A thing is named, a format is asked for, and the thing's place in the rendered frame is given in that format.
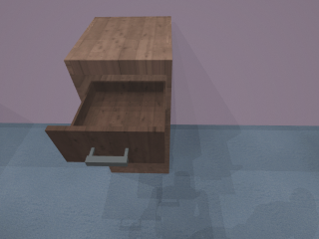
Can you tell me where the drawer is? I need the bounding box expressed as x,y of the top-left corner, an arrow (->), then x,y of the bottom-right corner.
45,81 -> 166,163

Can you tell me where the handle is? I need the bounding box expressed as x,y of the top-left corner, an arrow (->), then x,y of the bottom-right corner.
85,147 -> 129,167

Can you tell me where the cabinet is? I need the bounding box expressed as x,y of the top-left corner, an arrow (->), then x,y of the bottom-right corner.
64,16 -> 172,174

